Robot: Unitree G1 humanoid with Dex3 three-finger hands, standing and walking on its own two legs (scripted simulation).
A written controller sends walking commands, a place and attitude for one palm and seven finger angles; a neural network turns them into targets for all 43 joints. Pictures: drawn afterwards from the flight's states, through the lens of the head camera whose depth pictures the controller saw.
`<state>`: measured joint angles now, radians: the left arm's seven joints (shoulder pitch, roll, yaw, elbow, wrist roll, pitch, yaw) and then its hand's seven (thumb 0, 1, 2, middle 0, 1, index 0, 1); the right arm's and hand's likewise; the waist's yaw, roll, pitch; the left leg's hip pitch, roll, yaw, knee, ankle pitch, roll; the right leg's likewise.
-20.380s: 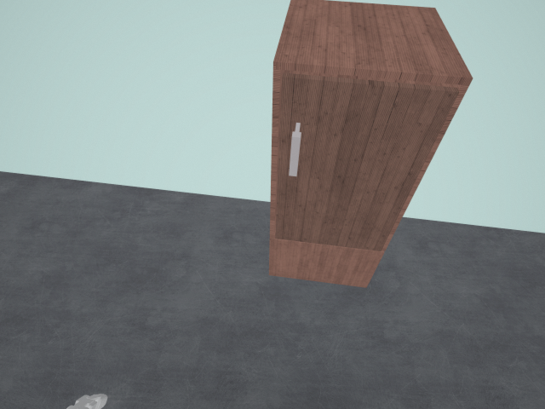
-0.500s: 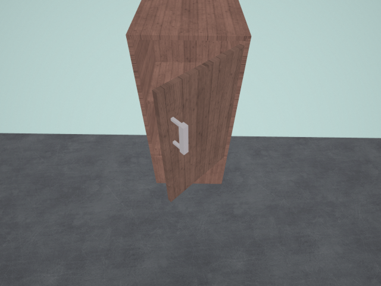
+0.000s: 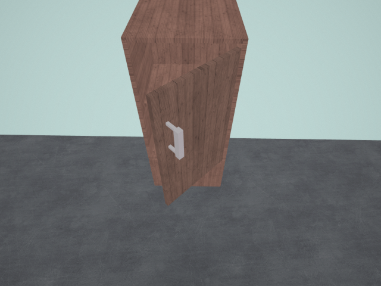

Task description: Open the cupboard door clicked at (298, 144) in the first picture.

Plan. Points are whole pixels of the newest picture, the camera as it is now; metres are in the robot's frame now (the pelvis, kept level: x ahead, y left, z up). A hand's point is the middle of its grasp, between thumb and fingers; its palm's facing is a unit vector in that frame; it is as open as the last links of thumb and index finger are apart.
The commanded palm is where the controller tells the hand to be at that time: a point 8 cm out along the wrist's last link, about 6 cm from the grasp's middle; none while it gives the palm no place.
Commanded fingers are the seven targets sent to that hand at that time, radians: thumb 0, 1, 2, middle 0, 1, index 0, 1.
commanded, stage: walk to a spot facing it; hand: left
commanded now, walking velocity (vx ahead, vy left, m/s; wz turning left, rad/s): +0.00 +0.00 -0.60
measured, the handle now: (174, 140) +0.52 +0.09 -0.05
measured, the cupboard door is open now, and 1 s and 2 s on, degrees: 45 45 45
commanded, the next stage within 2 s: none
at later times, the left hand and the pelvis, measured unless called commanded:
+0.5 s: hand out of the picture +0.09 +0.20 -0.17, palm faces -0.14 -0.96 -0.24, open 7.4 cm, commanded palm none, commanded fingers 0.00 0.90 0.90 -0.20 -0.30 -0.20 -0.30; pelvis -0.01 +0.01 -0.01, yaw -14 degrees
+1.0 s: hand out of the picture +0.14 +0.12 -0.19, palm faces -0.44 -0.88 -0.19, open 7.4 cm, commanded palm none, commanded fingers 0.00 0.90 0.90 -0.20 -0.30 -0.20 -0.30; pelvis +0.00 -0.02 -0.01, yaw -31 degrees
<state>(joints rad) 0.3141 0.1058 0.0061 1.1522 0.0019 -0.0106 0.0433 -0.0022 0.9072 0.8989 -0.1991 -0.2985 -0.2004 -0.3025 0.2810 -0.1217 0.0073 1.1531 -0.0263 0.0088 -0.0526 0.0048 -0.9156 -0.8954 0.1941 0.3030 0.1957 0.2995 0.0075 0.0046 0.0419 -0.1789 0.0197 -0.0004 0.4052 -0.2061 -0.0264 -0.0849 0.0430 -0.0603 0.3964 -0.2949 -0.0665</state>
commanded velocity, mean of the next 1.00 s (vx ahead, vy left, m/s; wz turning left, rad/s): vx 0.00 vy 0.00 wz -0.60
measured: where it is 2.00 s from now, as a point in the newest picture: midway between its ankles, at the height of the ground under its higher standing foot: outside the picture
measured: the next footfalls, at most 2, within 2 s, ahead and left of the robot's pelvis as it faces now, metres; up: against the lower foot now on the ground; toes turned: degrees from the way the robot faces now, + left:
right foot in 0.62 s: +0.01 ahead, -0.14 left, +0.00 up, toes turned -22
left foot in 1.02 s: +0.11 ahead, +0.05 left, +0.00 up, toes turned -31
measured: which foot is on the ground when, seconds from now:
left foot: down 0.00-0.62, up 0.64-1.00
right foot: down 0.00-0.34, up 0.36-0.60, down 0.62-1.00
